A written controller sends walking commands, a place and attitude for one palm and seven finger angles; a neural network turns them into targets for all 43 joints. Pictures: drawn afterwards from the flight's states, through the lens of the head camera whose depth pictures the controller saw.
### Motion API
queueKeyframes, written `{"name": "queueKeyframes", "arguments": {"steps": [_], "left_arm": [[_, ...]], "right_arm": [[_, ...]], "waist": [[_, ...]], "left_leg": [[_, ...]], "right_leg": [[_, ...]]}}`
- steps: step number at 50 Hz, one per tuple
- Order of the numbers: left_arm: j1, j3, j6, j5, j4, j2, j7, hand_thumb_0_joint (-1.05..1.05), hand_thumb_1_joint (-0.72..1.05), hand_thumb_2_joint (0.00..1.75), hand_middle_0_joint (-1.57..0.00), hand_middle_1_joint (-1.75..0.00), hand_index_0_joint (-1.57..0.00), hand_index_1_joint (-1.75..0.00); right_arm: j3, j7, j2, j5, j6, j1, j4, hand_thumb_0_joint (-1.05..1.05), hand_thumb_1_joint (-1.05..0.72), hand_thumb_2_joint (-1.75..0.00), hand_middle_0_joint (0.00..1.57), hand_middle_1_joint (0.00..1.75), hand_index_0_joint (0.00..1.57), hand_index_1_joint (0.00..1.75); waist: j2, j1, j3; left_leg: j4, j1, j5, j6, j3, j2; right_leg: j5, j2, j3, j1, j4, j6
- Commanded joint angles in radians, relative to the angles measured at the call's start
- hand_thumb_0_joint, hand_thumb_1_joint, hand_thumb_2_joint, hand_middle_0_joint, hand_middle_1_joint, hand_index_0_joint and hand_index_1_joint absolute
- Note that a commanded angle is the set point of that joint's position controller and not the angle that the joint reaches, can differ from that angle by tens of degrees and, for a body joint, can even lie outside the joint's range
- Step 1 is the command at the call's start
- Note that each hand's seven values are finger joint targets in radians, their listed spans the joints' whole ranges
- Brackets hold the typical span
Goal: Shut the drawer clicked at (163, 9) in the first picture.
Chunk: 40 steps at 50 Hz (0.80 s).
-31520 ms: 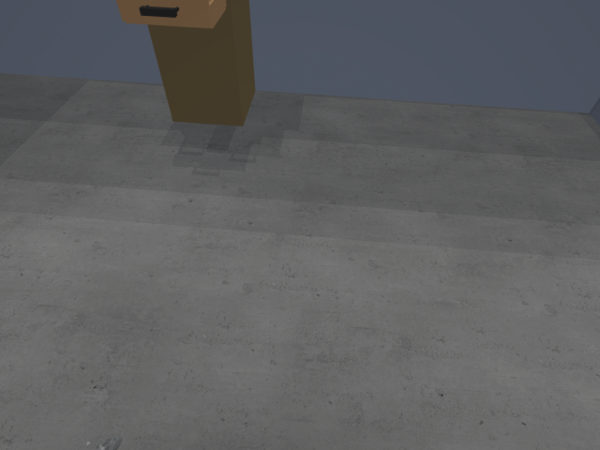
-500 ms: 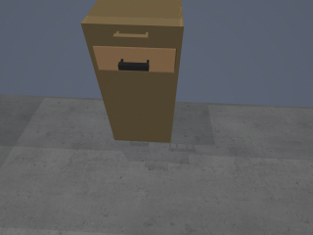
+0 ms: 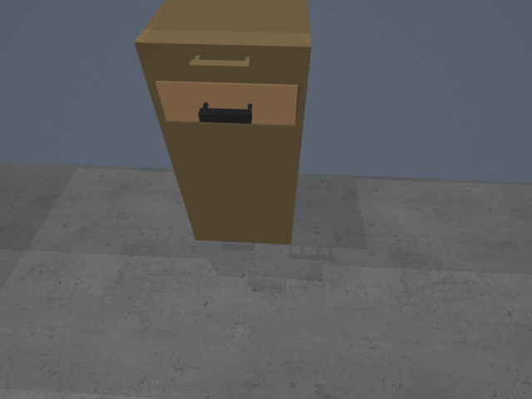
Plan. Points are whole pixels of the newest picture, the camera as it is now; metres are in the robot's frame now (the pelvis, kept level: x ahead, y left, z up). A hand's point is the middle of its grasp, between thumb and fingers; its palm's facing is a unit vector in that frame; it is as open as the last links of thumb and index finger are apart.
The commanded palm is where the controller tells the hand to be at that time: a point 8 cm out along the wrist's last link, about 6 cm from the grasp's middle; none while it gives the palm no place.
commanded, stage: look to check the result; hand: left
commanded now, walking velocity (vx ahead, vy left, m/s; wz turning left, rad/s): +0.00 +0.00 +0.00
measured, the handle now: (226, 111) +0.83 +0.16 -0.05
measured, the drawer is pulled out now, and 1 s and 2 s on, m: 0.00 0.00 0.00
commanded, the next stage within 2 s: stand and wait in 0.10 s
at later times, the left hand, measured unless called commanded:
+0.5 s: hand out of the picture +0.02 +0.18 -0.17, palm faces +0.02 -0.97 -0.22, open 7.4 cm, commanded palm none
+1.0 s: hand out of the picture +0.03 +0.19 -0.17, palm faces +0.02 -0.97 -0.24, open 7.4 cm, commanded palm none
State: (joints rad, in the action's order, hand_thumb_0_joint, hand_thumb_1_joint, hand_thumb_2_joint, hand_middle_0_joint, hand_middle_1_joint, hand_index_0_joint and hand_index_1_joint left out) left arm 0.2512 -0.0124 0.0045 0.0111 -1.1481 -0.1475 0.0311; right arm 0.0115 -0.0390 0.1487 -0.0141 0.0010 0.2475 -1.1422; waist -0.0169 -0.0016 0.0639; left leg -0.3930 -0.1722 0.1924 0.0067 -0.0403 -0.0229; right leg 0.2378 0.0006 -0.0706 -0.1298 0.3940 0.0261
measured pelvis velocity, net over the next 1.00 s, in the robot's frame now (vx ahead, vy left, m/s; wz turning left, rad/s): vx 0.01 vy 0.00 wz -0.01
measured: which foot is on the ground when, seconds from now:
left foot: down 0.00-1.00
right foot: down 0.00-1.00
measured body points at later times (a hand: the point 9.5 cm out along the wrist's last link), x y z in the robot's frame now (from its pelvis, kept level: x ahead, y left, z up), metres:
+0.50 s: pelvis +0.01 +0.00 +0.00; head +0.03 -0.01 +0.45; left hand +0.02 +0.23 -0.15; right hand +0.01 -0.23 -0.16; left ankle +0.01 +0.12 -0.74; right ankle -0.01 -0.10 -0.74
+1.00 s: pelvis +0.01 +0.00 +0.00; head +0.02 -0.01 +0.45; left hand +0.03 +0.24 -0.15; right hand +0.02 -0.24 -0.16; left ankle +0.01 +0.12 -0.74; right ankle -0.01 -0.10 -0.74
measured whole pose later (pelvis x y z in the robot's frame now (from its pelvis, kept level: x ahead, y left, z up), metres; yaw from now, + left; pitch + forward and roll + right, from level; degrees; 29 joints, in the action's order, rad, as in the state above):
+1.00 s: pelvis +0.01 +0.00 +0.00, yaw +0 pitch -2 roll +0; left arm 0.21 -0.02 0.01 0.01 -1.14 -0.19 0.02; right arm 0.01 -0.04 0.19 -0.01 0.01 0.22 -1.14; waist -0.02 0.00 0.06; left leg -0.36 -0.14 0.19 0.01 -0.05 -0.03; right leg 0.23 0.01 -0.06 -0.10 0.36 0.03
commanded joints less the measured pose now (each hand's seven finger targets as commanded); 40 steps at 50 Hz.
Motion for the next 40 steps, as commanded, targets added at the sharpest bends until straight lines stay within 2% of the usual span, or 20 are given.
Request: {"name": "queueKeyframes", "arguments": {"steps": [1, 8, 12, 16, 23, 25, 30, 35, 40], "left_arm": [[0.056, -0.021, 0.017, -0.003, 0.020, -0.127, 0.006, 0.00, 0.90, 0.90, -0.20, -0.30, -0.20, -0.30], [0.047, -0.021, 0.017, -0.004, 0.022, -0.131, 0.005, 0.00, 0.90, 0.90, -0.20, -0.30, -0.20, -0.30], [0.044, -0.022, 0.019, -0.004, 0.025, -0.138, 0.005, 0.00, 0.90, 0.90, -0.20, -0.30, -0.20, -0.30], [0.039, -0.024, 0.019, -0.004, 0.027, -0.143, 0.004, 0.00, 0.90, 0.90, -0.20, -0.30, -0.20, -0.30], [0.031, -0.024, 0.019, -0.004, 0.026, -0.147, 0.004, 0.00, 0.90, 0.90, -0.20, -0.30, -0.20, -0.30], [0.030, -0.026, 0.021, -0.003, 0.028, -0.151, 0.004, 0.00, 0.90, 0.90, -0.20, -0.30, -0.20, -0.30], [0.024, -0.027, 0.020, -0.003, 0.030, -0.159, 0.003, 0.00, 0.90, 0.90, -0.20, -0.30, -0.20, -0.30], [0.017, -0.029, 0.023, -0.003, 0.032, -0.167, 0.003, 0.00, 0.90, 0.90, -0.20, -0.30, -0.20, -0.30], [0.012, -0.029, 0.022, -0.002, 0.031, -0.169, 0.002, 0.00, 0.90, 0.90, -0.20, -0.30, -0.20, -0.30]], "right_arm": [[0.016, -0.002, 0.098, 0.001, 0.006, 0.064, 0.015, 0.00, -0.90, -0.90, 0.20, 0.30, 0.20, 0.30], [0.017, -0.002, 0.105, 0.000, 0.006, 0.054, 0.017, 0.00, -0.90, -0.90, 0.20, 0.30, 0.20, 0.30], [0.017, -0.002, 0.114, 0.000, 0.008, 0.056, 0.017, 0.00, -0.90, -0.90, 0.20, 0.30, 0.20, 0.30], [0.017, -0.002, 0.113, 0.000, 0.008, 0.052, 0.017, 0.00, -0.90, -0.90, 0.20, 0.30, 0.20, 0.30], [0.017, -0.003, 0.126, 0.000, 0.010, 0.042, 0.017, 0.00, -0.90, -0.90, 0.20, 0.30, 0.20, 0.30], [0.018, -0.003, 0.127, 0.000, 0.011, 0.045, 0.019, 0.00, -0.90, -0.90, 0.20, 0.30, 0.20, 0.30], [0.019, -0.002, 0.132, 0.001, 0.010, 0.038, 0.018, 0.00, -0.90, -0.90, 0.20, 0.30, 0.20, 0.30], [0.020, -0.003, 0.144, 0.001, 0.014, 0.034, 0.020, 0.00, -0.90, -0.90, 0.20, 0.30, 0.20, 0.30], [0.019, -0.003, 0.147, 0.001, 0.014, 0.028, 0.022, 0.00, -0.90, -0.90, 0.20, 0.30, 0.20, 0.30]], "waist": [[0.015, -0.006, -0.002], [-0.005, -0.005, 0.014], [0.018, -0.005, -0.006], [0.000, -0.005, -0.008], [0.003, -0.004, -0.003], [0.010, -0.005, -0.020], [0.012, -0.005, -0.012], [0.006, -0.006, -0.034], [0.010, -0.005, -0.017]], "left_leg": [[0.050, 0.027, -0.125, -0.034, 0.074, -0.080], [0.056, 0.023, -0.112, -0.031, 0.072, -0.080], [0.054, 0.031, -0.125, -0.031, 0.073, -0.082], [0.056, 0.037, -0.132, -0.031, 0.072, -0.084], [0.061, 0.040, -0.141, -0.032, 0.075, -0.086], [0.057, 0.047, -0.151, -0.032, 0.072, -0.088], [0.065, 0.049, -0.140, -0.032, 0.074, -0.089], [0.062, 0.060, -0.169, -0.032, 0.074, -0.091], [0.069, 0.059, -0.167, -0.032, 0.074, -0.093]], "right_leg": [[-0.113, -0.110, 0.094, -0.052, -0.099, 0.019], [-0.098, -0.109, 0.101, -0.056, -0.109, 0.020], [-0.122, -0.111, 0.100, -0.041, -0.108, 0.020], [-0.133, -0.111, 0.098, -0.037, -0.105, 0.020], [-0.141, -0.110, 0.099, -0.037, -0.105, 0.020], [-0.163, -0.112, 0.097, -0.027, -0.103, 0.020], [-0.138, -0.111, 0.098, -0.034, -0.108, 0.019], [-0.186, -0.113, 0.101, -0.017, -0.101, 0.020], [-0.178, -0.113, 0.100, -0.025, -0.106, 0.019]]}}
